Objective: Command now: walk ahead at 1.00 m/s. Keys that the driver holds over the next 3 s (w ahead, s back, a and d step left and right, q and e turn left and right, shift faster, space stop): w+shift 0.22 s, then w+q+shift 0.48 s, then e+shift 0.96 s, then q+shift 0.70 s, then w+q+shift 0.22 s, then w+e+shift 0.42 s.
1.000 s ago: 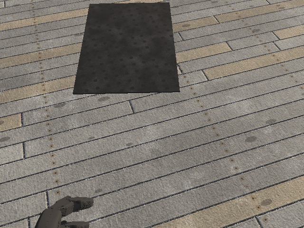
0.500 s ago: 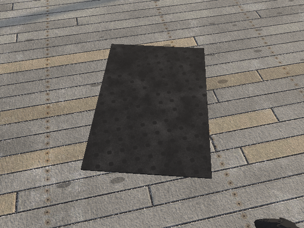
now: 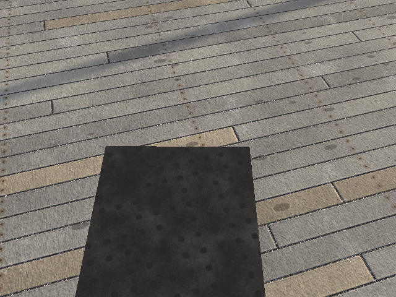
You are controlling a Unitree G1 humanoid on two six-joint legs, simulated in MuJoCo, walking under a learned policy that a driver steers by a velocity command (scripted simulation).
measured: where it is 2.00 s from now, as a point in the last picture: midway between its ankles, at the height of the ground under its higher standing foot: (167, 155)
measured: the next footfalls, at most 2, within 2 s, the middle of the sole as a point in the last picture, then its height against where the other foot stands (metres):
left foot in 0.38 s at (174, 257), level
right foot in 0.80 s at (190, 148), level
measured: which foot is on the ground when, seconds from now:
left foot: up 0.00-0.36, down 0.38-0.82, up 0.84-1.00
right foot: down 0.00-0.36, up 0.38-0.78, down 0.80-1.00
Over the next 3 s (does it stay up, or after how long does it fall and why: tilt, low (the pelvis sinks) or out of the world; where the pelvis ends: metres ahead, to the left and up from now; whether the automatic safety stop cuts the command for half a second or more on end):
stays up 1.25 0.20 0.01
